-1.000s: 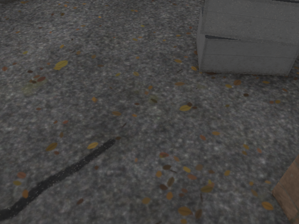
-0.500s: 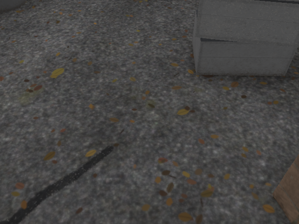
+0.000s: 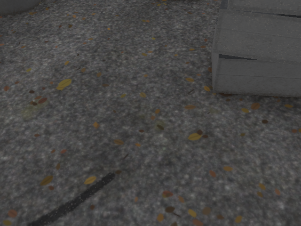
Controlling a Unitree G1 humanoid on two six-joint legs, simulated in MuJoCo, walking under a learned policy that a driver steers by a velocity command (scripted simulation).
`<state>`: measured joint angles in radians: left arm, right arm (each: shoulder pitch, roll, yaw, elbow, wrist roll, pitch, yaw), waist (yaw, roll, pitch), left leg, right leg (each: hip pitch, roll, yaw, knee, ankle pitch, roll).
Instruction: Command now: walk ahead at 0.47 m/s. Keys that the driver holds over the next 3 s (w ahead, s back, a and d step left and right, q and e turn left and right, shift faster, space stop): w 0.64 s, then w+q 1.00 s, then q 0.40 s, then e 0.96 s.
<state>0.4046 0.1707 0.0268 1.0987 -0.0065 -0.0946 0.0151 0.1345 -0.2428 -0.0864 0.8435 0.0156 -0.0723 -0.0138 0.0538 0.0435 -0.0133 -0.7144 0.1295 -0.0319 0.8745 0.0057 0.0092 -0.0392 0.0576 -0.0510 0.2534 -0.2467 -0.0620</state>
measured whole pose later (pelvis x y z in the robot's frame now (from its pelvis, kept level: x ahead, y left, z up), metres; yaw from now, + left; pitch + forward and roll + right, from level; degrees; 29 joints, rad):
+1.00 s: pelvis +0.55 +0.00 +0.00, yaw +8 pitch +1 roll -1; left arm 0.24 0.24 0.06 0.94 0.01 -0.11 0.00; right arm 0.24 -0.28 -0.08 0.90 0.04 -0.05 -0.01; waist 0.02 0.04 0.03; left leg -0.59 0.10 -0.06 1.11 -0.25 0.03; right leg -0.19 0.01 -0.14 0.33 -0.16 -0.05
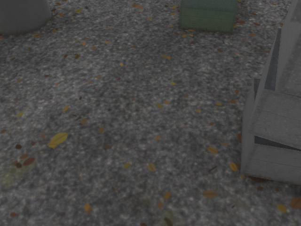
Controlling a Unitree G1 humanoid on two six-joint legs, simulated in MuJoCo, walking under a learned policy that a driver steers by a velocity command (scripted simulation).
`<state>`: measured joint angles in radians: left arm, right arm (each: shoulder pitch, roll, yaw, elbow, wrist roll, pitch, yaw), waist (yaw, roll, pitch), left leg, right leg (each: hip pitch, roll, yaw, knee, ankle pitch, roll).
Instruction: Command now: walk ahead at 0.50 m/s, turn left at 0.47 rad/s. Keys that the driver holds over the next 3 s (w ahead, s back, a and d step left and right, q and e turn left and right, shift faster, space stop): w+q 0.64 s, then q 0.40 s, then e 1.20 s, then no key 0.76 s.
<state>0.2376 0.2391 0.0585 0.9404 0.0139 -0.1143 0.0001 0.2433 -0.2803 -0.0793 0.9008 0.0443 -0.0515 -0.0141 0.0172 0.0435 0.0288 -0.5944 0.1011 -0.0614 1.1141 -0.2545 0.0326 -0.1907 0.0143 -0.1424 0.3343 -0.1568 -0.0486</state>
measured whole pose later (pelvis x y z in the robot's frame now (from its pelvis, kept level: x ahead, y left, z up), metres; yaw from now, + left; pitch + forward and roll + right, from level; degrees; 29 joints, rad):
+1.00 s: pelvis +0.49 +0.11 -0.01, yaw +36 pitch +2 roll -1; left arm 0.07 0.25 0.04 0.74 0.03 -0.05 0.00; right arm 0.26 -0.32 -0.09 0.70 0.02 0.04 -0.04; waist -0.02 0.03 0.08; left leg -0.53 0.01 -0.05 1.19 -0.49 -0.06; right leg -0.39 0.00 -0.07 0.45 -0.09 -0.04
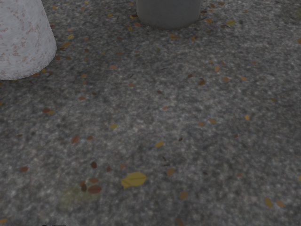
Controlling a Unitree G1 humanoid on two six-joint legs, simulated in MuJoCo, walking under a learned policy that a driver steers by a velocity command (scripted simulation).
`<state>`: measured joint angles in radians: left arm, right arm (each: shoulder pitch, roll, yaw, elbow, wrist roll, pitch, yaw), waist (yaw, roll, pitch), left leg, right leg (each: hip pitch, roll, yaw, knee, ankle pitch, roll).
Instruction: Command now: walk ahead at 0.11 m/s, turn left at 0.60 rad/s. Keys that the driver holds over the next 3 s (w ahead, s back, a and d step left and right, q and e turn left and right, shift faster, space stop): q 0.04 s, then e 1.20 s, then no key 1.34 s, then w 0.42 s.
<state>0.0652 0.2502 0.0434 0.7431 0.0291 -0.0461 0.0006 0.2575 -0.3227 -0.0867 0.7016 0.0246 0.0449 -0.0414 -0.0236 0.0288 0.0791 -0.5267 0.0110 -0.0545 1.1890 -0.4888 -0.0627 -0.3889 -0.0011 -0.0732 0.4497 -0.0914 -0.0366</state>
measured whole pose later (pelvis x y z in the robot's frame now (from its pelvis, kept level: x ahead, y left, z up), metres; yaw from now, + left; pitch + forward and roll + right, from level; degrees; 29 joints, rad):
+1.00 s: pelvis +0.03 +0.00 +0.01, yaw -22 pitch +2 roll +2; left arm 0.17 0.32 0.07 0.64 -0.01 0.04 0.02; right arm 0.12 -0.30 -0.09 0.73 0.01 -0.01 -0.03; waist 0.02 0.00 0.03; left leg -0.41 -0.03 -0.11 0.72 -0.35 -0.08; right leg -0.31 0.11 0.18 0.49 -0.20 -0.06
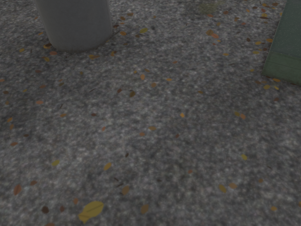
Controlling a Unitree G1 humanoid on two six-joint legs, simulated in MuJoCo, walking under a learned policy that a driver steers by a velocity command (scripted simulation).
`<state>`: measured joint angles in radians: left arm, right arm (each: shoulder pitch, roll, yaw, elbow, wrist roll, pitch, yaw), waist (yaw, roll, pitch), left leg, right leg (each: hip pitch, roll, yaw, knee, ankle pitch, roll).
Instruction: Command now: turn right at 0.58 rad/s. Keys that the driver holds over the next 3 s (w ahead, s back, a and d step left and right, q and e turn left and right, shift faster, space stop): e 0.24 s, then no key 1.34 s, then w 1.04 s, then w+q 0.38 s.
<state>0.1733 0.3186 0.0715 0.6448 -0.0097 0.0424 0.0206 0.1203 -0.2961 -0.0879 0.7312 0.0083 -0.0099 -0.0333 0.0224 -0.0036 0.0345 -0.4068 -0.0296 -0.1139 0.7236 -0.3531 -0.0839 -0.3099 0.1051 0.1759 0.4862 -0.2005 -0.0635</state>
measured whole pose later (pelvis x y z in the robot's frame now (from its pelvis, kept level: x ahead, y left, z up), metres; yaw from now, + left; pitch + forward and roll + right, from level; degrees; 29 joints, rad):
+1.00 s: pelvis -0.02 +0.00 -0.01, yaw -15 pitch -1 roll +0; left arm 0.18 0.24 0.02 0.74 0.01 0.01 0.00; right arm 0.22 -0.25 -0.02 0.78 -0.01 0.00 -0.03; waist -0.01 -0.01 0.03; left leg -0.22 0.03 -0.01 0.54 -0.30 -0.03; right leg -0.23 0.02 0.03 0.54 -0.30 -0.01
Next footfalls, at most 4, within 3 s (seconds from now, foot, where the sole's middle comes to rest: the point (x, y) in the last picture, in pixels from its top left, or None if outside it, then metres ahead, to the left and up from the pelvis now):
0.10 left None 0.06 0.14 -0.78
0.48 right None -0.01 -0.12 -0.78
0.76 left None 0.05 0.12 -0.78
2.26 left None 0.42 0.01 -0.78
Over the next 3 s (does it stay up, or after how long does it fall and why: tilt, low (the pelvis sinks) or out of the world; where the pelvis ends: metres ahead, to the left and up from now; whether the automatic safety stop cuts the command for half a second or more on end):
stays up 0.58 -0.17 0.00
